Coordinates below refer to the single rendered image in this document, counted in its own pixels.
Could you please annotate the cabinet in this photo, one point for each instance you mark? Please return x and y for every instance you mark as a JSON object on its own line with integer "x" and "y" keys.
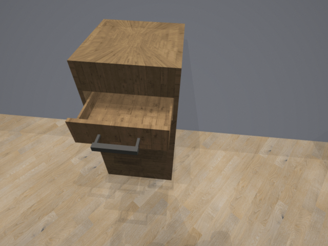
{"x": 136, "y": 58}

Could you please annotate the drawer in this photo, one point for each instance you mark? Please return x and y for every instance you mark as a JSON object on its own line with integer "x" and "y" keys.
{"x": 122, "y": 118}

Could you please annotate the handle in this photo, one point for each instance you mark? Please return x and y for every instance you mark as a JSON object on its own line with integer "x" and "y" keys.
{"x": 110, "y": 148}

